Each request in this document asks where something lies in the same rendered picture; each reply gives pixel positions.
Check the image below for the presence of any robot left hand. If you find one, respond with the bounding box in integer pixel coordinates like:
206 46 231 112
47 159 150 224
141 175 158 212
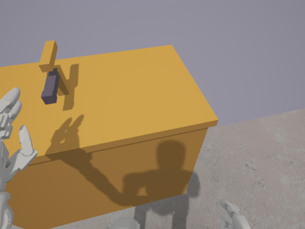
0 87 37 192

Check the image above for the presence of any robot right hand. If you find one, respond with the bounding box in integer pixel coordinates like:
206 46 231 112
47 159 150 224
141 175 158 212
217 198 251 229

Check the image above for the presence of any left robot thigh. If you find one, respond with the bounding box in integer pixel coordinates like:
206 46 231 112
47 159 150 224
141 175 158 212
109 217 140 229

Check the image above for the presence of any left robot forearm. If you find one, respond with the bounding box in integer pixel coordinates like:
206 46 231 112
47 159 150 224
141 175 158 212
0 192 14 229

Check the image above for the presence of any tap lever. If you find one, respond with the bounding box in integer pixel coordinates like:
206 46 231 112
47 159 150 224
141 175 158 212
41 68 60 104

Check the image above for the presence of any counter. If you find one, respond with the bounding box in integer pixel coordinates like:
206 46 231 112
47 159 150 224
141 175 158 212
0 40 219 229

